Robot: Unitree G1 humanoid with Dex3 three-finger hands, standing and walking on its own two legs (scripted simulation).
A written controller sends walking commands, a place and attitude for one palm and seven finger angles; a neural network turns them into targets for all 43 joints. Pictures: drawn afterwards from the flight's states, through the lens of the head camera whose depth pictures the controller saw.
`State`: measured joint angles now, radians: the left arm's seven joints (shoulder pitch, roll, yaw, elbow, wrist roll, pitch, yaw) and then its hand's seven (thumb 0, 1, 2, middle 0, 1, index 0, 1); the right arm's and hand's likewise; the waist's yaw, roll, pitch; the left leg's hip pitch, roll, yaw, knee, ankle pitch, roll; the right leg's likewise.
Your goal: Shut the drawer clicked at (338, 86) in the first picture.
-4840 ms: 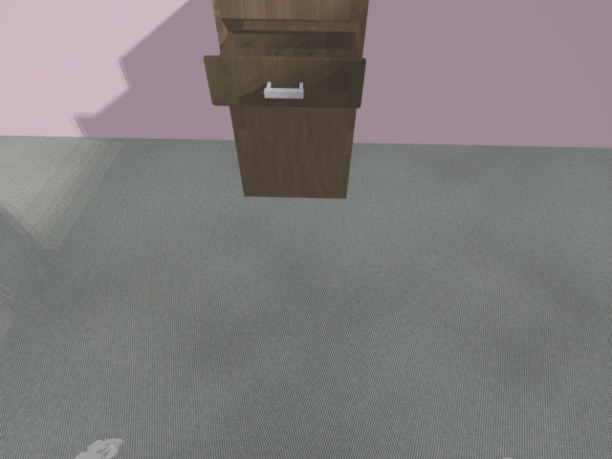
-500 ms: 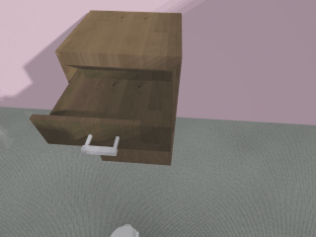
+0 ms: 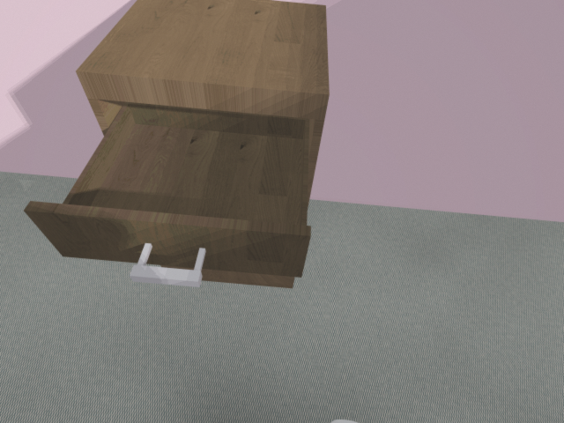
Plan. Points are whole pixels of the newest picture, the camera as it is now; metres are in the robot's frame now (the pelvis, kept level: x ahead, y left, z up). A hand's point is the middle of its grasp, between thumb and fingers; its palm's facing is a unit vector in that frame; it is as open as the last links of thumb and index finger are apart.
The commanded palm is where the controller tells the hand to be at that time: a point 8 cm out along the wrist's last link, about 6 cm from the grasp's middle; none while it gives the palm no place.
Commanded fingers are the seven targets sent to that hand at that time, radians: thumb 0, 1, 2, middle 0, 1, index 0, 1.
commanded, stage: come to a stop and stand still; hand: left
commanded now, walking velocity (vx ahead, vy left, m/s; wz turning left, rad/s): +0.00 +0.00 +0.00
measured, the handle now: (170, 264) +0.35 +0.22 -0.04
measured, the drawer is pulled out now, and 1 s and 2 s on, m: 0.30 0.30 0.30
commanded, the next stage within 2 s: look again from close up in 1.54 s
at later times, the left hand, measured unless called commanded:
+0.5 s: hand out of the picture -0.03 +0.08 -0.17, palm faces +0.09 -0.97 -0.22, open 7.3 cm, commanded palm none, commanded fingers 0.00 0.90 0.90 -0.20 -0.30 -0.20 -0.30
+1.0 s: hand out of the picture -0.11 +0.07 -0.17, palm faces +0.10 -0.98 -0.16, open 7.4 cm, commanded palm none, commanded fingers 0.00 0.90 0.90 -0.20 -0.30 -0.20 -0.30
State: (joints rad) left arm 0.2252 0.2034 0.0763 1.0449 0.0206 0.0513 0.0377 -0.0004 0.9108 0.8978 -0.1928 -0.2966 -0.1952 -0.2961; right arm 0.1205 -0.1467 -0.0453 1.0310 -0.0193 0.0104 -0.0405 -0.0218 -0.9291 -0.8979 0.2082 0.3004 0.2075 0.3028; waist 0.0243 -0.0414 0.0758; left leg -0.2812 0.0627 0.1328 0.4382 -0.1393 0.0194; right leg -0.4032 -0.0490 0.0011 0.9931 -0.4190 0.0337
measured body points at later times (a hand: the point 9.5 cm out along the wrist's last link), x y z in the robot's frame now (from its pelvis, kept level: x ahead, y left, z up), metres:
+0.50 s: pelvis -0.04 -0.09 +0.00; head -0.03 -0.10 +0.45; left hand -0.04 +0.13 -0.16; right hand -0.06 -0.31 -0.17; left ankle -0.09 +0.04 -0.74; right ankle -0.03 -0.14 -0.74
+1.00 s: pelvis -0.07 -0.08 +0.00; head -0.07 -0.08 +0.45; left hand -0.11 +0.12 -0.16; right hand -0.12 -0.28 -0.16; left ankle -0.09 +0.04 -0.74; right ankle -0.03 -0.14 -0.74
